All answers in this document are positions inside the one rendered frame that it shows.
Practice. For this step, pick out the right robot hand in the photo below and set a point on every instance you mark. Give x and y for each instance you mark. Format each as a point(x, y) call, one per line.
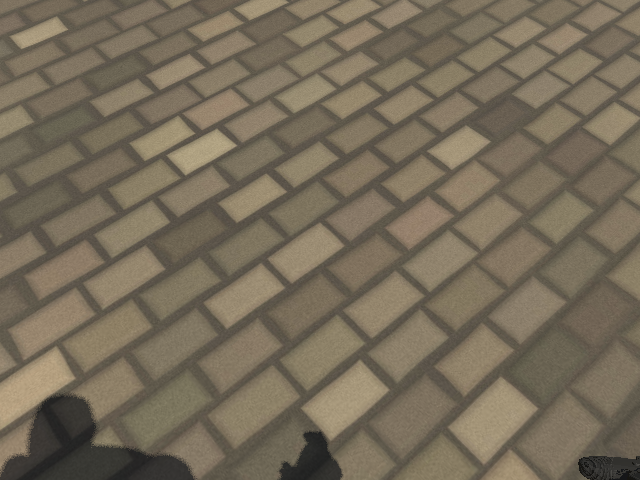
point(609, 468)

